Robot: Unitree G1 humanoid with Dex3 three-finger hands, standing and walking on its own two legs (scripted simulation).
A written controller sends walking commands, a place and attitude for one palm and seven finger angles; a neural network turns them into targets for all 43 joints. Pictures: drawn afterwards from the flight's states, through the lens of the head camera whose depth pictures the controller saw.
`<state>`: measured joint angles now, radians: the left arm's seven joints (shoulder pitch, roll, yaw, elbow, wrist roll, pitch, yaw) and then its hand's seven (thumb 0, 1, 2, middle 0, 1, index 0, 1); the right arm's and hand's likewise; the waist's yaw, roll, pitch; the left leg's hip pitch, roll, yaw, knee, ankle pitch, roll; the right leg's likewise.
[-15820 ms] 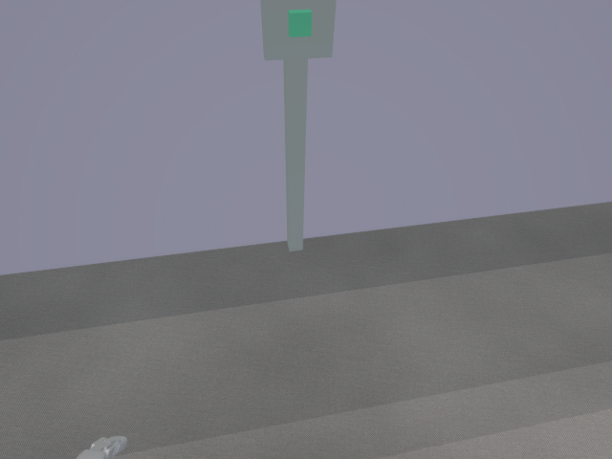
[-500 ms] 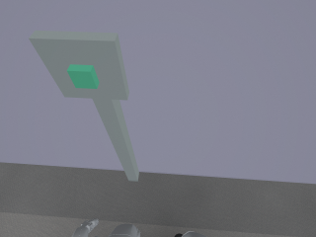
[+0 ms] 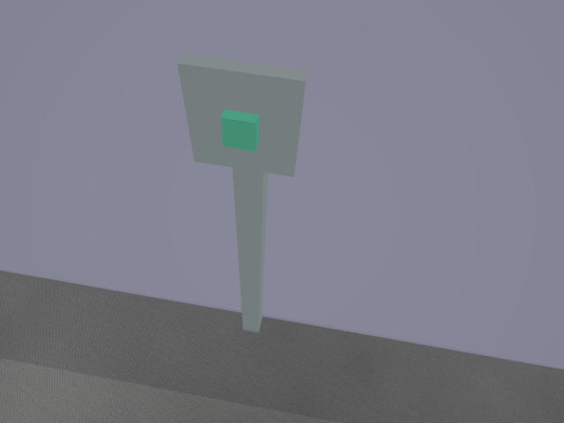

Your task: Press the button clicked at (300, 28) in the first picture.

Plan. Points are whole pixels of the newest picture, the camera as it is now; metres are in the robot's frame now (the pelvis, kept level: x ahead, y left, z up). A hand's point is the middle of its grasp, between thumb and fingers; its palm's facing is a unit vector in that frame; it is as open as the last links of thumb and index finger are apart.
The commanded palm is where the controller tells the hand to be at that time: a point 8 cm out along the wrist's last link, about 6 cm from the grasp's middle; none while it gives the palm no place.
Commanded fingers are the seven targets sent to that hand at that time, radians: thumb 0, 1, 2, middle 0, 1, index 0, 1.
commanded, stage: come to a stop and stand still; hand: left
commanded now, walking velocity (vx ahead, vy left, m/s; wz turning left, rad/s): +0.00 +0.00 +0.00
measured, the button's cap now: (241, 129) +0.50 +0.13 +0.15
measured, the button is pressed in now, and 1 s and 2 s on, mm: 0 0 0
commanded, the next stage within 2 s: look again from close up in 0.74 s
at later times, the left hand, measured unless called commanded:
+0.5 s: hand out of the picture -0.04 +0.14 -0.18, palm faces +0.00 -0.99 -0.16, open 7.3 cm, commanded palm none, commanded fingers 0.00 0.90 0.90 -0.20 -0.30 -0.20 -0.30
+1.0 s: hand out of the picture -0.05 +0.13 -0.18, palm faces -0.01 -0.99 -0.17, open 7.3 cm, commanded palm none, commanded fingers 0.00 0.90 0.90 -0.20 -0.30 -0.20 -0.30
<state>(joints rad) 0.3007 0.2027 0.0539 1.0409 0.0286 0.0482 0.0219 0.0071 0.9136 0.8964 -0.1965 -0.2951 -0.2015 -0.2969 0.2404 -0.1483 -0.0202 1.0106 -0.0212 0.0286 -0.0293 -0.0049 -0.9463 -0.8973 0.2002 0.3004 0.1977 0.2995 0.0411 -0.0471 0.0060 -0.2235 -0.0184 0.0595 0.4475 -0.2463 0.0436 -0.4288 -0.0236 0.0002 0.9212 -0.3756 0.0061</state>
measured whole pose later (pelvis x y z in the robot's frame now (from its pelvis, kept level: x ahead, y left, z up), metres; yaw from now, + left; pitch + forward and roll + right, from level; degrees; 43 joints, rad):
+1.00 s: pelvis -0.02 -0.02 -0.01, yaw -1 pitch +0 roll -1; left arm 0.35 0.09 -0.02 1.12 0.02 -0.05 0.05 0.01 0.91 0.90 -0.20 -0.30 -0.20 -0.30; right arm 0.30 -0.15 0.00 1.09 -0.02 -0.01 -0.02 0.02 -0.93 -0.90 0.20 0.30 0.19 0.30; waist -0.02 0.04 0.02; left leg -0.29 0.03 0.04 0.55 -0.27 0.00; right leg -0.16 0.04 -0.05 0.49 -0.34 -0.05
